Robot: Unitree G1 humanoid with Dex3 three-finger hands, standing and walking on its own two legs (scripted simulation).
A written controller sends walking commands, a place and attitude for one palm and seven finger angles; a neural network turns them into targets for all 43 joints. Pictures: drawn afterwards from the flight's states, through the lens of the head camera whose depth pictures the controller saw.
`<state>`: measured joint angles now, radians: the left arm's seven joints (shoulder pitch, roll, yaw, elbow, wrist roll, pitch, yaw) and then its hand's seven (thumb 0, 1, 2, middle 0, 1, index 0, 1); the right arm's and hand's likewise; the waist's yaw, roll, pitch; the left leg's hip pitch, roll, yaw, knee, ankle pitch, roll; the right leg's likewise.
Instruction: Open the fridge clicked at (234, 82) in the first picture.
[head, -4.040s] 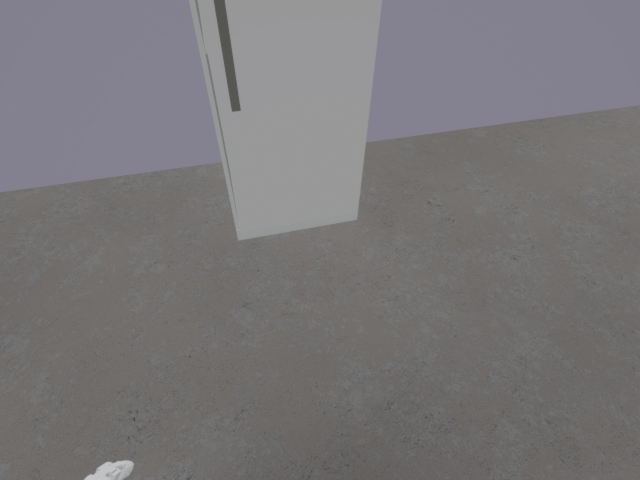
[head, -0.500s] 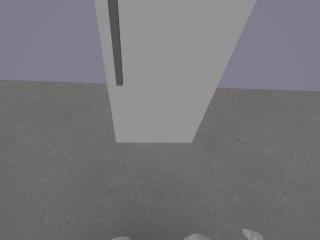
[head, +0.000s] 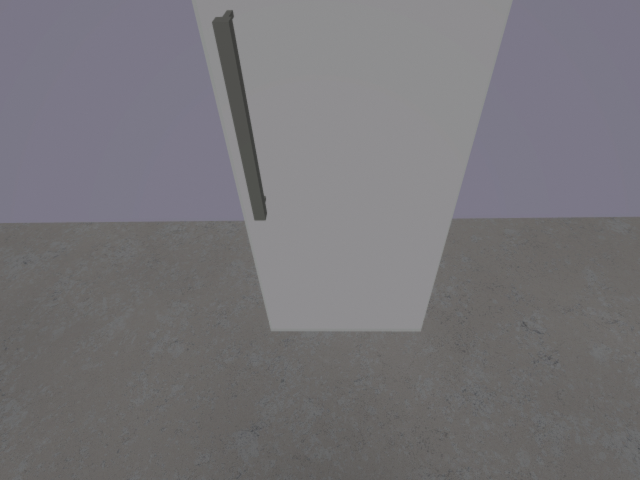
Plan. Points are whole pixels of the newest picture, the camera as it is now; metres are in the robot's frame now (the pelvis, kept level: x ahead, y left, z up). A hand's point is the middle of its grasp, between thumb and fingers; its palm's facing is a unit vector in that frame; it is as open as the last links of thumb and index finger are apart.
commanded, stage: take the last steps up to it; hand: left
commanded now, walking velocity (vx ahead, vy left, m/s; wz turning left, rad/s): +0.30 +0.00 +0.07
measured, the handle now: (247, 130) +0.71 +0.18 +0.09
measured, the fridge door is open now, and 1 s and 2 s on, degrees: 0 0 0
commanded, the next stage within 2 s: come to a stop and stand still in 0.60 s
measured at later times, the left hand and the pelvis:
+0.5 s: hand out of the picture +0.05 +0.22 -0.19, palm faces +0.09 -0.99 -0.13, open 7.4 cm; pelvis +0.13 +0.07 -0.01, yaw +1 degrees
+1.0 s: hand (220, 372) +0.34 +0.21 -0.17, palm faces +0.04 -0.98 -0.21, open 7.2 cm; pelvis +0.24 +0.04 -0.01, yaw +2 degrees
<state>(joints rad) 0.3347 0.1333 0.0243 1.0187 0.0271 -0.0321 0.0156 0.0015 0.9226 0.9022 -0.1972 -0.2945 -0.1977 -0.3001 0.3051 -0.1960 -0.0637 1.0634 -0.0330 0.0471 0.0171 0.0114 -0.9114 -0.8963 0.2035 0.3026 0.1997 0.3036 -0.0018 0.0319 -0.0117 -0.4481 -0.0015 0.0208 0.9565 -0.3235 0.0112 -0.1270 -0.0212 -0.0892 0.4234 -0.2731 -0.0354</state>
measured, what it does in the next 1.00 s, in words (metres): walks ahead: left foot, then right foot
